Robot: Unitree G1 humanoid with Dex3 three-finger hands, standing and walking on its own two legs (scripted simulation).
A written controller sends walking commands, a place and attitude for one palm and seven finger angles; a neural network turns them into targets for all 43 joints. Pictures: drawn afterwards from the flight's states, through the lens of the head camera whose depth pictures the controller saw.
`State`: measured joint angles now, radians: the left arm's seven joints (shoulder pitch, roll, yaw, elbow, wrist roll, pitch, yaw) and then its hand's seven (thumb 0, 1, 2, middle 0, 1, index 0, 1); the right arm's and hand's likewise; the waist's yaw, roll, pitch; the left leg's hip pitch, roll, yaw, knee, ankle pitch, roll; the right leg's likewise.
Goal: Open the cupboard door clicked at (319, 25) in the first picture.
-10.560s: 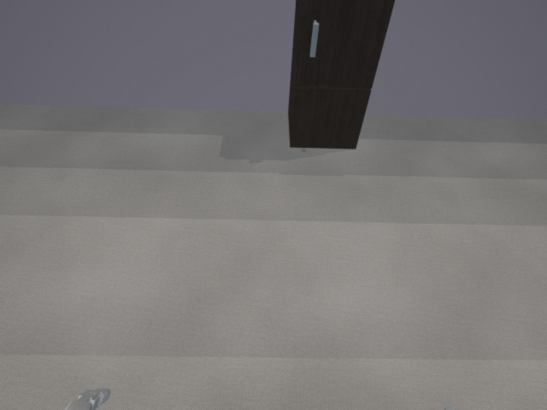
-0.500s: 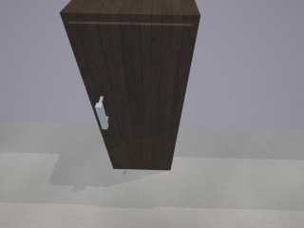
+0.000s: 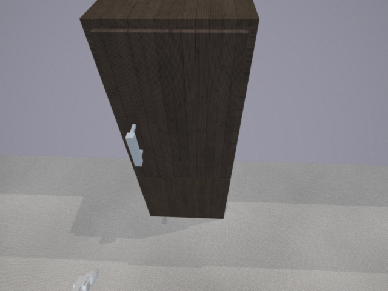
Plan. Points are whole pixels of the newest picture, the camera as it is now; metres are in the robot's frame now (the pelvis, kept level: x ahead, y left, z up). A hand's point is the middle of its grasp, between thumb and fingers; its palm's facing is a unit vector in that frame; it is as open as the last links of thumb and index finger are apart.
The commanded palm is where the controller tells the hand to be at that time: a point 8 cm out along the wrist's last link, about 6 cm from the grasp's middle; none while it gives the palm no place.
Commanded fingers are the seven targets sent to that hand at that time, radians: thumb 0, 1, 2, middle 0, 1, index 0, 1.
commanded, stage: raise the hand with hooked fingers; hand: left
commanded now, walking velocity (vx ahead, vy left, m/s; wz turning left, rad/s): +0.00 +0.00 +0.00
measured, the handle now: (136, 145) +0.56 +0.24 -0.11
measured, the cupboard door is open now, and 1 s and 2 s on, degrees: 0 0 0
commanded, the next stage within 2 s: move the hooked fingers beside the handle in 1.98 s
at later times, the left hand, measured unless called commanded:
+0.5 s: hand (101, 283) +0.15 +0.20 -0.06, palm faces +0.07 -0.99 -0.09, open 9.8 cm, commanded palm +0.14 +0.25 -0.07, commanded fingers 0.00 0.15 0.58 -0.25 -0.78 -0.25 -0.78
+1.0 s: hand (90, 266) +0.18 +0.25 -0.09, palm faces -0.04 -1.00 -0.04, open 12.8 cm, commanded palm +0.17 +0.31 -0.07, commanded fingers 0.00 -0.43 0.33 -0.29 -1.15 -0.29 -1.15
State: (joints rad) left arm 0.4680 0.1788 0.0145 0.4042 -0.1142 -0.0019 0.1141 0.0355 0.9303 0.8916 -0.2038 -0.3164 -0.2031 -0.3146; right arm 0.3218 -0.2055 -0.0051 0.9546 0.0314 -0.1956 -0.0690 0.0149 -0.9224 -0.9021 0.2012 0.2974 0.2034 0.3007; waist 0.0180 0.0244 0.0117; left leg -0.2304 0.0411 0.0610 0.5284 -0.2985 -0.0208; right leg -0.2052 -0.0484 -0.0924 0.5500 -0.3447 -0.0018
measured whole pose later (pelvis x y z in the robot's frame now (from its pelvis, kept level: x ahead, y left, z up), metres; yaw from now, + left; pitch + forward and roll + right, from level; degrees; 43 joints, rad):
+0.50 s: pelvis -0.06 -0.01 -0.12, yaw +1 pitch +16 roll -3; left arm 0.34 0.22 0.21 0.03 -0.28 -0.58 -0.32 0.01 0.37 0.68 -0.23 -0.64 -0.23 -0.64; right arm 0.12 -0.23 -0.01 0.55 0.00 -0.25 -0.05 0.01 -0.90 -0.90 0.20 0.30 0.20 0.30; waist 0.06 0.01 -0.13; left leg -1.08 0.08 -0.05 1.34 -0.55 -0.03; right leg -1.00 -0.05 -0.15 1.31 -0.59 -0.03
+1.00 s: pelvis -0.07 +0.03 -0.11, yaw +0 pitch +18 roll -4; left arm 0.20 0.31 0.29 0.20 -0.31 -0.41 -0.40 0.00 -0.21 0.43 -0.28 -1.01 -0.28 -1.01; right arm 0.22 -0.27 -0.01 0.57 0.03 -0.22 -0.07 0.01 -0.90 -0.90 0.20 0.30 0.20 0.30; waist -0.01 0.01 -0.14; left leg -1.10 0.06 0.00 1.30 -0.52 0.02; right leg -1.02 -0.06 -0.09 1.24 -0.53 0.02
